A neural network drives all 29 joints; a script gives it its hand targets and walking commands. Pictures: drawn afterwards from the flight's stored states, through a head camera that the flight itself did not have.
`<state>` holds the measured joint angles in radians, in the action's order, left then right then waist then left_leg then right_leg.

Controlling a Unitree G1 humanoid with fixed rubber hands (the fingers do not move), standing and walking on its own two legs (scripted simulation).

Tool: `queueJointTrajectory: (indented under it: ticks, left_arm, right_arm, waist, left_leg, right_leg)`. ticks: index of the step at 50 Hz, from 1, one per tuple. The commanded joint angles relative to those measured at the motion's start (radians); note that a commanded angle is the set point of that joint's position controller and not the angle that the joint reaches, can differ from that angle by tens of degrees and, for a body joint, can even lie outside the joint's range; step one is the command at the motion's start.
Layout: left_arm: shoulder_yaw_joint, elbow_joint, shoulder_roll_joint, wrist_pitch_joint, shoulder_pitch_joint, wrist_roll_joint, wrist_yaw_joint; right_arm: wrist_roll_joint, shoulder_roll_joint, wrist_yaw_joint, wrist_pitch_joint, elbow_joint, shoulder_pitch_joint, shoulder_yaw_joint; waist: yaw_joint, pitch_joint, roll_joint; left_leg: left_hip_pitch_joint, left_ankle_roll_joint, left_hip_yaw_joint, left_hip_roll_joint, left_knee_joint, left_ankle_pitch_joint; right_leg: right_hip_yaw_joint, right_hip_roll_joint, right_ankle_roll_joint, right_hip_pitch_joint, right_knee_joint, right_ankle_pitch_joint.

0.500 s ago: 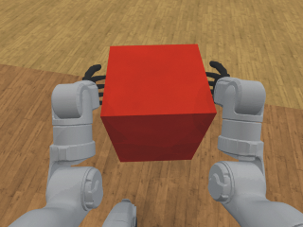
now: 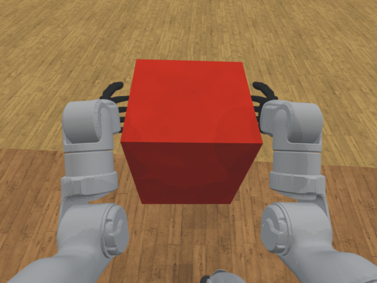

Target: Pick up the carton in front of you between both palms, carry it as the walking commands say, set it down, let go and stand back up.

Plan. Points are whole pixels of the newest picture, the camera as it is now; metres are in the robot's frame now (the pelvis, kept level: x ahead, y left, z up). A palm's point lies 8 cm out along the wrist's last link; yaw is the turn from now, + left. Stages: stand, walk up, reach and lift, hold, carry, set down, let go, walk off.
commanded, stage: carry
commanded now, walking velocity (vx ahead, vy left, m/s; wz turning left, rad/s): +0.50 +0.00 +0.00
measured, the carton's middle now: (188, 138) +0.39 -0.01 +0.11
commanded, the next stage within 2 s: none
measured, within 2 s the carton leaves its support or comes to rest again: neither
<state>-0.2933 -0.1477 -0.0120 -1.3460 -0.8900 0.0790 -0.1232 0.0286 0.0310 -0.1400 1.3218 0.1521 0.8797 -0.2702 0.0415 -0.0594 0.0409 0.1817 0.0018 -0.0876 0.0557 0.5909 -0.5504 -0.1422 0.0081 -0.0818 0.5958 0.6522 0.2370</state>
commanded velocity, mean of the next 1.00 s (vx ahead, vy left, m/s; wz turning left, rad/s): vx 0.50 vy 0.00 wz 0.00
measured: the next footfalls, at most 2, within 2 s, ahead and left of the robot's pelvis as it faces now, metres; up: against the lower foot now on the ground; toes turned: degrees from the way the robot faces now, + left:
left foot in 0.38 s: +0.40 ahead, +0.11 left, +0.05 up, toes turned +5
right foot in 0.80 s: +0.64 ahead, -0.09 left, +0.08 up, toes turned -6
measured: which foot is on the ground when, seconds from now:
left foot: down 0.00-0.02, up 0.04-0.36, down 0.38-0.84, up 0.86-1.00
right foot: down 0.00-0.42, up 0.44-0.78, down 0.80-1.00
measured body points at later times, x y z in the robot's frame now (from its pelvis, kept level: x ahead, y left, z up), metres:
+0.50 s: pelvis +0.29 +0.03 +0.04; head +0.30 +0.03 +0.49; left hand +0.68 +0.17 +0.19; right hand +0.67 -0.13 +0.19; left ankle +0.36 +0.11 -0.68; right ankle +0.17 -0.08 -0.59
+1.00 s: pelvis +0.57 -0.01 +0.08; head +0.60 -0.01 +0.53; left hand +0.94 +0.17 +0.22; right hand +0.98 -0.13 +0.22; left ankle +0.54 +0.11 -0.55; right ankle +0.60 -0.09 -0.65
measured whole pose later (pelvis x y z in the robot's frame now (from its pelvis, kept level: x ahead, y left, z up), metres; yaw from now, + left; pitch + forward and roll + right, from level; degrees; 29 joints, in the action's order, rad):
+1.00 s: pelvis +0.57 -0.01 +0.08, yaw +1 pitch +4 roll +0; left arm -0.22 -0.16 -0.01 -1.33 -0.82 0.03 -0.16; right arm 0.07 0.03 -0.13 1.34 0.18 0.87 -0.29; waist -0.10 -0.02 0.01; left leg 0.65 0.04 -0.01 0.01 1.29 -0.44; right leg -0.13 0.01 -0.08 0.40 0.57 0.36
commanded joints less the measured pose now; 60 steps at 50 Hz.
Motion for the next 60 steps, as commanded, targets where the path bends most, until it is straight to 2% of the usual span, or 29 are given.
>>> queueJointTrajectory:
  ticks: [1,2,4,5,7,10,13,16,19,20,21,22,24,25,27,31,37,40,41,42,43,45,46,48,51,54,57,58,60]
  left_arm:
    - [0.539,-0.049,0.975,0.031,-0.612,-0.355,0.187]
    - [0.544,-0.029,1.005,0.036,-0.637,-0.379,0.195]
    - [0.603,0.083,1.085,0.047,-0.756,-0.464,0.209]
    - [0.626,0.139,1.110,0.053,-0.823,-0.502,0.215]
    - [0.649,0.211,1.143,0.059,-0.892,-0.555,0.219]
    - [0.656,0.254,1.136,0.054,-0.892,-0.578,0.223]
    - [0.651,0.243,1.092,0.040,-0.854,-0.567,0.223]
    - [0.634,0.167,1.052,0.024,-0.793,-0.532,0.224]
    - [0.606,0.079,1.035,0.015,-0.756,-0.499,0.224]
    - [0.594,0.054,1.023,0.013,-0.749,-0.479,0.225]
    - [0.575,0.022,1.042,0.009,-0.744,-0.471,0.229]
    - [0.573,0.016,1.051,0.015,-0.765,-0.456,0.228]
    - [0.548,0.017,1.059,0.024,-0.765,-0.432,0.217]
    - [0.540,0.028,1.062,0.029,-0.756,-0.421,0.208]
    - [0.528,0.065,1.059,0.035,-0.750,-0.405,0.188]
    - [0.538,0.117,1.022,0.035,-0.736,-0.377,0.155]
    - [0.559,0.064,0.971,0.011,-0.679,-0.363,0.159]
    - [0.547,-0.023,0.987,0.012,-0.646,-0.371,0.181]
    - [0.539,-0.051,0.991,0.018,-0.620,-0.376,0.189]
    - [0.538,-0.057,0.992,0.032,-0.634,-0.375,0.194]
    - [0.541,-0.033,1.019,0.036,-0.658,-0.400,0.201]
    - [0.596,0.081,1.094,0.047,-0.778,-0.477,0.214]
    - [0.621,0.136,1.121,0.053,-0.841,-0.513,0.218]
    - [0.641,0.207,1.145,0.059,-0.903,-0.560,0.219]
    - [0.646,0.249,1.138,0.052,-0.908,-0.581,0.222]
    - [0.640,0.229,1.100,0.036,-0.867,-0.565,0.222]
    - [0.624,0.146,1.069,0.023,-0.808,-0.530,0.226]
    - [0.615,0.115,1.060,0.021,-0.791,-0.518,0.227]
    - [0.596,0.054,1.058,0.018,-0.770,-0.497,0.228]
  right_arm:
    - [-0.409,-1.090,0.254,0.008,0.001,0.735,0.566]
    - [-0.400,-1.101,0.255,0.002,0.004,0.752,0.558]
    - [-0.376,-1.105,0.241,-0.009,-0.004,0.728,0.538]
    - [-0.368,-1.108,0.230,-0.012,-0.016,0.722,0.530]
    - [-0.342,-1.090,0.206,-0.016,-0.051,0.705,0.517]
    - [-0.317,-1.047,0.177,-0.018,-0.099,0.687,0.519]
    - [-0.299,-0.999,0.162,-0.007,-0.114,0.677,0.528]
    - [-0.294,-0.969,0.168,0.010,-0.064,0.646,0.534]
    - [-0.309,-0.981,0.191,0.014,0.033,0.616,0.523]
    - [-0.319,-0.988,0.199,0.009,0.063,0.592,0.512]
    - [-0.317,-0.975,0.204,-0.001,0.083,0.602,0.501]
    - [-0.329,-1.020,0.213,-0.004,0.072,0.626,0.506]
    - [-0.399,-1.094,0.232,-0.008,-0.020,0.741,0.544]
    - [-0.439,-1.131,0.240,-0.015,-0.074,0.804,0.574]
    - [-0.495,-1.169,0.246,-0.024,-0.151,0.880,0.603]
    - [-0.514,-1.145,0.242,-0.020,-0.204,0.870,0.606]
    - [-0.454,-1.071,0.237,0.004,-0.120,0.765,0.593]
    - [-0.420,-1.065,0.242,0.008,-0.024,0.712,0.571]
    - [-0.410,-1.064,0.247,0.008,-0.005,0.727,0.565]
    - [-0.401,-1.086,0.253,0.008,0.009,0.739,0.552]
    - [-0.395,-1.100,0.253,0.002,0.014,0.756,0.544]
    - [-0.375,-1.103,0.239,-0.007,-0.003,0.744,0.527]
    - [-0.367,-1.102,0.228,-0.009,-0.013,0.735,0.521]
    - [-0.344,-1.085,0.206,-0.012,-0.049,0.721,0.508]
    - [-0.323,-1.047,0.181,-0.013,-0.088,0.702,0.508]
    - [-0.304,-1.004,0.168,-0.001,-0.092,0.688,0.513]
    - [-0.298,-0.984,0.177,0.012,-0.034,0.657,0.519]
    - [-0.300,-0.987,0.184,0.015,-0.007,0.656,0.520]
    - [-0.311,-1.005,0.201,0.012,0.068,0.625,0.508]
  waist:
    - [-0.145,-0.614,-0.318]
    - [-0.148,-0.546,-0.327]
    - [-0.140,-0.487,-0.094]
    - [-0.126,-0.472,-0.069]
    - [-0.105,-0.483,-0.113]
    - [-0.109,-0.462,-0.145]
    - [-0.119,-0.427,-0.164]
    - [-0.112,-0.397,-0.192]
    - [0.000,-0.485,-0.135]
    - [0.053,-0.565,-0.031]
    - [0.052,-0.610,0.261]
    - [0.053,-0.544,0.259]
    - [0.050,-0.479,0.023]
    - [0.034,-0.463,-0.020]
    - [0.005,-0.477,0.029]
    - [0.021,-0.458,0.061]
    - [0.022,-0.395,0.106]
    - [-0.083,-0.507,0.070]
    - [-0.144,-0.603,-0.029]
    - [-0.147,-0.612,-0.342]
    - [-0.142,-0.549,-0.329]
    - [-0.142,-0.493,-0.094]
    - [-0.129,-0.478,-0.070]
    - [-0.108,-0.492,-0.111]
    - [-0.111,-0.469,-0.138]
    - [-0.120,-0.435,-0.160]
    - [-0.114,-0.398,-0.186]
    - [-0.102,-0.396,-0.192]
    - [-0.009,-0.477,-0.139]
  left_leg:
    - [0.432,-0.009,-0.010,-0.074,0.564,0.317]
    - [0.623,0.006,0.085,-0.121,0.746,0.005]
    - [0.706,0.037,0.134,-0.048,0.849,0.054]
    - [0.701,0.041,0.137,-0.028,0.796,0.091]
    - [0.650,0.043,0.119,-0.016,0.722,0.121]
    - [0.660,0.029,0.075,-0.006,0.604,0.133]
    - [0.572,0.022,0.048,0.007,0.358,0.213]
    - [0.400,0.035,-0.054,-0.055,0.131,0.265]
    - [-0.058,0.076,-0.154,-0.141,-0.038,0.306]
    - [-0.308,0.113,0.090,0.013,-0.059,0.185]
    - [-0.483,0.254,0.643,0.272,-0.188,0.157]
    - [-0.511,0.302,0.779,0.297,-0.241,0.298]
    - [-0.422,0.284,0.583,0.259,-0.126,0.581]
    - [-0.364,0.251,0.507,0.238,-0.128,0.583]
    - [-0.316,0.208,0.426,0.212,-0.163,0.475]
    - [-0.315,0.239,0.345,0.209,-0.211,0.424]
    - [-0.225,0.175,0.140,0.160,-0.208,0.625]
    - [-0.063,0.078,-0.009,0.107,0.111,0.938]
    - [0.143,0.027,-0.023,0.063,0.327,0.680]
    - [0.457,-0.012,-0.003,-0.092,0.583,0.222]
    - [0.632,0.004,0.096,-0.112,0.772,0.011]
    - [0.705,0.035,0.137,-0.047,0.852,0.057]
    - [0.697,0.041,0.140,-0.027,0.799,0.091]
    - [0.653,0.046,0.124,-0.015,0.723,0.117]
    - [0.661,0.033,0.079,-0.005,0.597,0.119]
    - [0.560,0.025,0.049,0.007,0.350,0.212]
    - [0.394,0.035,-0.060,-0.060,0.126,0.260]
    - [0.318,0.045,-0.099,-0.091,0.074,0.265]
    - [-0.050,0.076,-0.149,-0.137,-0.044,0.315]
  right_leg:
    - [0.676,-0.315,-0.218,-0.905,-0.230,0.099]
    - [0.800,-0.343,-0.266,-0.932,-0.263,-0.089]
    - [0.613,-0.319,-0.227,-0.862,-0.170,-0.315]
    - [0.547,-0.297,-0.183,-0.809,-0.181,-0.287]
    - [0.467,-0.268,-0.142,-0.742,-0.216,-0.167]
    - [0.402,-0.263,-0.163,-0.714,-0.257,-0.118]
    - [0.305,-0.250,-0.149,-0.650,-0.277,-0.145]
    - [0.203,-0.223,-0.104,-0.595,-0.252,-0.260]
    - [0.056,-0.169,-0.017,-0.455,0.048,-0.519]
    - [0.043,-0.146,0.035,-0.280,0.271,-0.284]
    - [0.052,0.015,0.084,0.014,0.521,0.104]
    - [0.140,0.051,0.062,0.206,0.695,0.300]
    - [0.174,-0.015,0.036,0.281,0.806,0.248]
    - [0.185,-0.040,0.031,0.275,0.756,0.207]
    - [0.175,-0.053,0.025,0.230,0.669,0.178]
    - [0.118,-0.062,0.036,0.272,0.511,0.161]
    - [-0.018,-0.005,0.031,0.025,0.075,0.063]
    - [-0.089,0.067,-0.024,-0.498,-0.089,0.004]
    - [0.215,-0.115,-0.084,-0.764,-0.135,0.180]
    - [0.713,-0.329,-0.225,-0.920,-0.249,0.098]
    - [0.796,-0.351,-0.267,-0.934,-0.270,-0.063]
    - [0.609,-0.323,-0.228,-0.863,-0.173,-0.310]
    - [0.545,-0.301,-0.186,-0.810,-0.183,-0.282]
    - [0.472,-0.277,-0.150,-0.754,-0.215,-0.149]
    - [0.405,-0.272,-0.171,-0.719,-0.254,-0.096]
    - [0.301,-0.257,-0.151,-0.645,-0.275,-0.134]
    - [0.199,-0.227,-0.105,-0.591,-0.251,-0.253]
    - [0.176,-0.224,-0.088,-0.571,-0.219,-0.297]
    - [0.054,-0.173,-0.016,-0.457,0.034,-0.503]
